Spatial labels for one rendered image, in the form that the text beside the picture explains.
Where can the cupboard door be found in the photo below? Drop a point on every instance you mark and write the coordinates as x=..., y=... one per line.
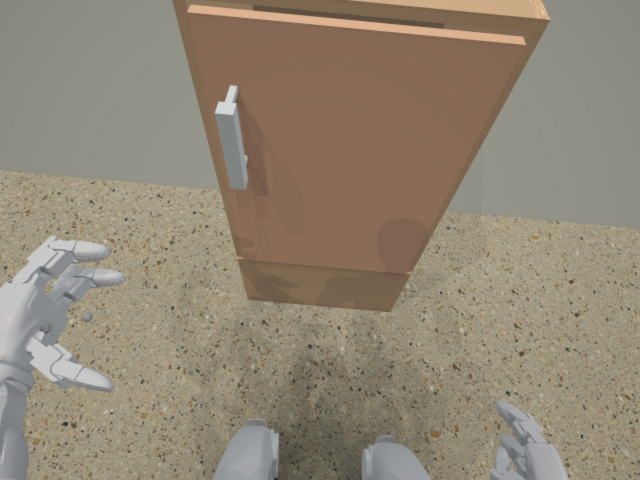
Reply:
x=354, y=131

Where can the handle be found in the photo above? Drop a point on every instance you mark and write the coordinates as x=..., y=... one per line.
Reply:
x=231, y=140

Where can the right robot thigh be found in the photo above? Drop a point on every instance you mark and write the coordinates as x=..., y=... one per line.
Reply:
x=391, y=461

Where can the robot right hand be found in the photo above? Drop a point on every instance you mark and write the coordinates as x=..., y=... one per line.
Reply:
x=537, y=461

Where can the right robot shin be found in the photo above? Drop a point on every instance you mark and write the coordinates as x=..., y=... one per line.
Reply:
x=385, y=439

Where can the robot left hand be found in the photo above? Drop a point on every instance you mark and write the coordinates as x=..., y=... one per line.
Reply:
x=25, y=308

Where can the robot left forearm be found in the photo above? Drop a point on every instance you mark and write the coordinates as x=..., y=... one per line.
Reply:
x=15, y=384

